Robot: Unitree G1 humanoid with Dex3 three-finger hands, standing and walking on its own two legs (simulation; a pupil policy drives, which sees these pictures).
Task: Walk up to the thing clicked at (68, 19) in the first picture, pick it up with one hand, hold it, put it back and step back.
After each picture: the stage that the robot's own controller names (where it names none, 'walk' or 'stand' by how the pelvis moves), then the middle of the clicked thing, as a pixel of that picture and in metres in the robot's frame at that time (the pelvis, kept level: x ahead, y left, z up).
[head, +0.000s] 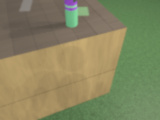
stand; (71, 5) +0.86 +0.07 +0.08
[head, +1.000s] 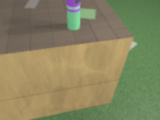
rise first; (73, 6) +0.79 +0.09 +0.10
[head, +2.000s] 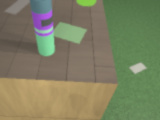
walk; (43, 27) +0.54 +0.20 +0.11
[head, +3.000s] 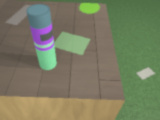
stand; (43, 41) +0.49 +0.15 +0.11
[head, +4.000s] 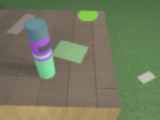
stand; (42, 52) +0.47 +0.17 +0.08
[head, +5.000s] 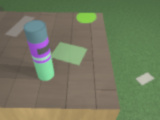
stand; (41, 53) +0.47 +0.17 +0.07
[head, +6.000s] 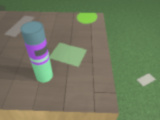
stand; (39, 55) +0.46 +0.17 +0.07
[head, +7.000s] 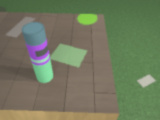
stand; (39, 55) +0.46 +0.17 +0.07
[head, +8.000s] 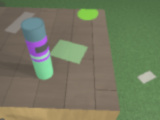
rise first; (39, 52) +0.46 +0.18 +0.08
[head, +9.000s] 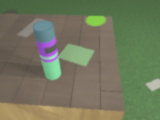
go down; (48, 53) +0.48 +0.17 +0.08
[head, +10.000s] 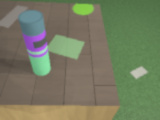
go down; (37, 47) +0.47 +0.15 +0.09
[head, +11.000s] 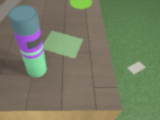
go down; (31, 47) +0.45 +0.15 +0.10
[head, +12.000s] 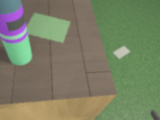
close in; (12, 29) +0.46 +0.16 +0.14
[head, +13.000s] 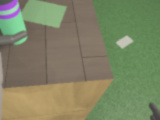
close; (4, 5) +0.53 +0.16 +0.16
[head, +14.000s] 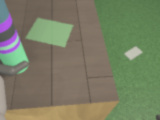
lift; (4, 39) +0.43 +0.19 +0.14
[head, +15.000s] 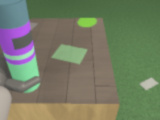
lift; (19, 50) +0.31 +0.17 +0.26
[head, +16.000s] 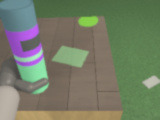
hold; (28, 52) +0.33 +0.14 +0.23
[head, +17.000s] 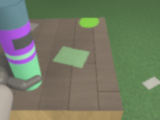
hold; (20, 49) +0.32 +0.16 +0.25
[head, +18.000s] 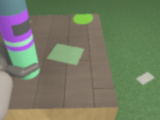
crouch; (18, 38) +0.37 +0.17 +0.24
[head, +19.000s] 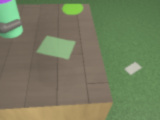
lower; out of the picture +0.49 +0.20 +0.29
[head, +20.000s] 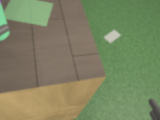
lower; out of the picture +0.55 +0.18 +0.17
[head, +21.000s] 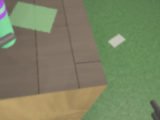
lower; out of the picture +0.52 +0.18 +0.16
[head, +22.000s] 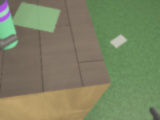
lower; out of the picture +0.52 +0.18 +0.16
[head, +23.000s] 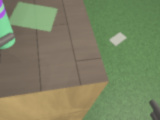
lower; out of the picture +0.53 +0.18 +0.16
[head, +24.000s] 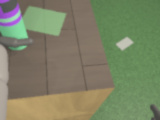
open; (6, 13) +0.51 +0.16 +0.15
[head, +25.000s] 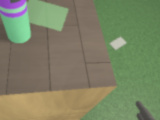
sink last; (12, 3) +0.52 +0.15 +0.15
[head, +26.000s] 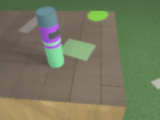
sink last; (51, 40) +0.52 +0.16 +0.12
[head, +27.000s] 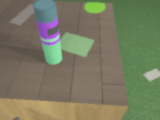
stand; (50, 35) +0.51 +0.15 +0.11
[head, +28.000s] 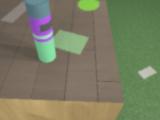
stand; (42, 32) +0.51 +0.16 +0.13
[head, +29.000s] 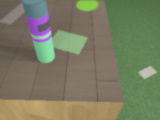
stand; (41, 32) +0.51 +0.16 +0.14
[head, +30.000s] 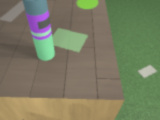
stand; (41, 30) +0.52 +0.16 +0.14
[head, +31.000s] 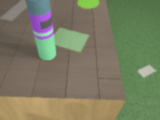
stand; (43, 29) +0.52 +0.15 +0.14
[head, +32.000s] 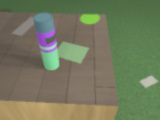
walk; (48, 44) +0.54 +0.16 +0.08
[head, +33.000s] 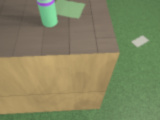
walk; out of the picture +0.68 +0.16 +0.11
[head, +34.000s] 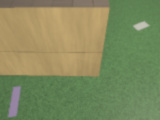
walk; out of the picture +1.02 +0.15 +0.10
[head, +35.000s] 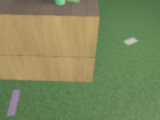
stand; out of the picture +1.18 +0.17 +0.09
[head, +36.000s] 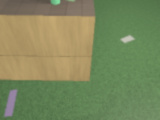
stand; out of the picture +1.17 +0.19 +0.08
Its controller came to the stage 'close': yes
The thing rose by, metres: 0.20
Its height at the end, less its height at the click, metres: +0.00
